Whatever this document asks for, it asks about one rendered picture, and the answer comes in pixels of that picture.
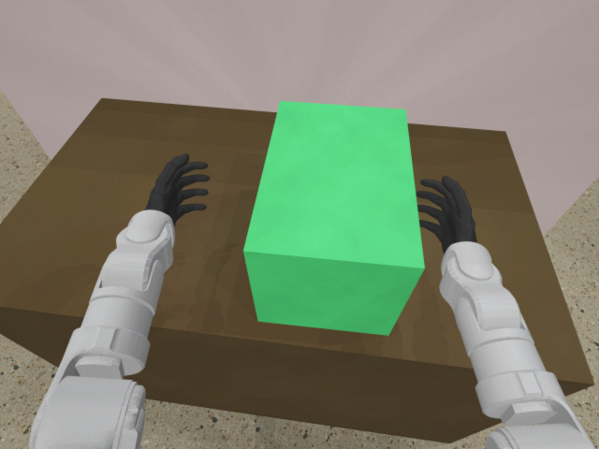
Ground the robot right upper arm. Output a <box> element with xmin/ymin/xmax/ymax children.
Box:
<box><xmin>486</xmin><ymin>423</ymin><xmax>592</xmax><ymax>449</ymax></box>

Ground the robot left upper arm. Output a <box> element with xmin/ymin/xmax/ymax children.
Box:
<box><xmin>35</xmin><ymin>376</ymin><xmax>146</xmax><ymax>449</ymax></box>

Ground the carton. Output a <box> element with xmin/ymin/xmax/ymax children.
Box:
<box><xmin>243</xmin><ymin>101</ymin><xmax>425</xmax><ymax>336</ymax></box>

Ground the pedestal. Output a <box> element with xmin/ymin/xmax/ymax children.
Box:
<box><xmin>0</xmin><ymin>98</ymin><xmax>595</xmax><ymax>443</ymax></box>

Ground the left robot forearm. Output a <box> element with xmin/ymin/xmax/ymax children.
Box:
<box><xmin>29</xmin><ymin>210</ymin><xmax>175</xmax><ymax>449</ymax></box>

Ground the right robot hand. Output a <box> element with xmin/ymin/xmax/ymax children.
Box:
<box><xmin>416</xmin><ymin>176</ymin><xmax>477</xmax><ymax>254</ymax></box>

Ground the left robot hand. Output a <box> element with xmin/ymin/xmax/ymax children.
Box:
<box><xmin>145</xmin><ymin>153</ymin><xmax>210</xmax><ymax>226</ymax></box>

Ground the right robot forearm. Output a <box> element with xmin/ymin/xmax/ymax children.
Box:
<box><xmin>439</xmin><ymin>241</ymin><xmax>596</xmax><ymax>449</ymax></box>

